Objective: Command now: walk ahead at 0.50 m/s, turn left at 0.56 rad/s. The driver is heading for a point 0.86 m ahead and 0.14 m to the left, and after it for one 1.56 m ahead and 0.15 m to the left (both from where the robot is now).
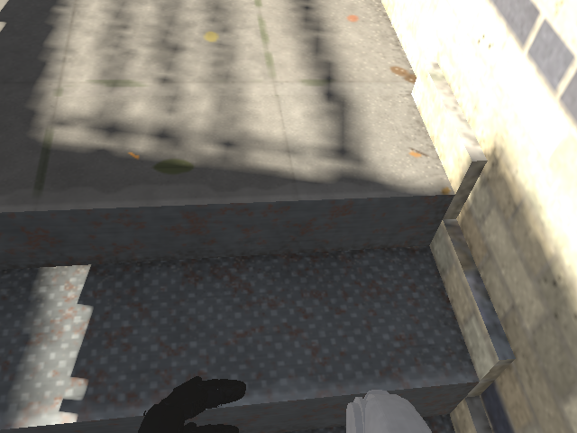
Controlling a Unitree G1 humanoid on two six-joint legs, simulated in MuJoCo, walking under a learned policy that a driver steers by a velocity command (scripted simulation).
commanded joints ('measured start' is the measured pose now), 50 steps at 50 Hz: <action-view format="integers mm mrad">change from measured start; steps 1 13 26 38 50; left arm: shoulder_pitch -154 328 645 356 -10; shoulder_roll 96 41 153 141 -16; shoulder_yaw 57 145 163 169 45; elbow -184 254 264 201 -17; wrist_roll -1 26 -5 -98 -39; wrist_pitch -32 30 95 -69 55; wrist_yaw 0 10 75 -23 -15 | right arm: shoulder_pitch -85 -252 -755 -153 -283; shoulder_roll -219 -12 -14 -245 -85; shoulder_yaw -52 -11 15 -83 24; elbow -89 -291 -578 -275 -34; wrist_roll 28 33 46 -64 -90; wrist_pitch -11 -15 52 -5 -16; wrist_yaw -22 49 50 44 78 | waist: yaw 165 50 222 23 188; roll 290 17 -89 65 159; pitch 56 131 268 -330 155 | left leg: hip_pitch -147 -893 -1548 144 -449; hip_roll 192 -18 182 371 170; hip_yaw -115 -2 149 -588 424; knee -305 1689 1664 -115 -202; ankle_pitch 718 355 88 -83 330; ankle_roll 191 125 -19 268 -31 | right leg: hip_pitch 487 847 1405 633 4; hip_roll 68 -234 -308 122 164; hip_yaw -128 156 -42 324 42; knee -409 -1232 -1415 280 373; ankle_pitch -319 51 86 133 322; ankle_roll -46 -102 -122 -67 -155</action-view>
